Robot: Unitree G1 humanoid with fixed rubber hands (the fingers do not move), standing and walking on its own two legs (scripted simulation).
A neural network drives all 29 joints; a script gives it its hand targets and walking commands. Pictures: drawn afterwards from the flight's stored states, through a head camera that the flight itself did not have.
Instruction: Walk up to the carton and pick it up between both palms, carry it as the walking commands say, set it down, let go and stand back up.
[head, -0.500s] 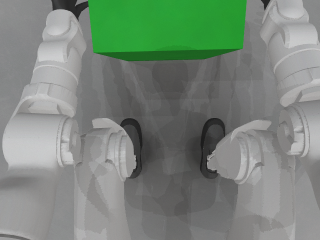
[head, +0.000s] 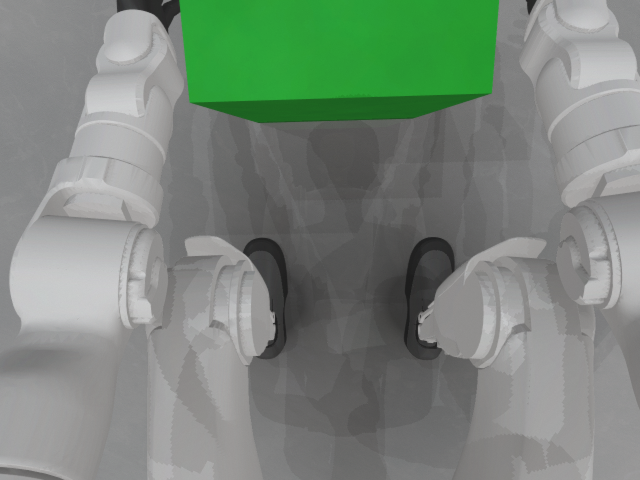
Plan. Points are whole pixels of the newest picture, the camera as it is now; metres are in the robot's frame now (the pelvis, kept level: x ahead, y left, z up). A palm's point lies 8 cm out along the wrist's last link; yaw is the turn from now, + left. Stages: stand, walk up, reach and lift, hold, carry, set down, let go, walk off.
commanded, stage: reach and lift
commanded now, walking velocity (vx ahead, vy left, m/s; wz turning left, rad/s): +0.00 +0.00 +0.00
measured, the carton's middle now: (335, 43) +0.52 +0.02 -0.24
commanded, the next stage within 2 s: none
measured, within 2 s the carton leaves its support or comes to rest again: leaves its support in 1.10 s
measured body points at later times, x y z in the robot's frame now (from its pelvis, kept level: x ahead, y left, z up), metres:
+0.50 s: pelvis +0.00 +0.00 +0.01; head +0.37 +0.01 +0.25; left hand +0.55 +0.18 -0.18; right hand +0.56 -0.15 -0.18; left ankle +0.12 +0.13 -0.35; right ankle +0.12 -0.14 -0.35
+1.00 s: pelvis -0.01 -0.01 -0.02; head +0.36 +0.00 +0.24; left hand +0.55 +0.18 -0.18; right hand +0.57 -0.15 -0.18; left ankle +0.12 +0.13 -0.35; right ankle +0.12 -0.14 -0.35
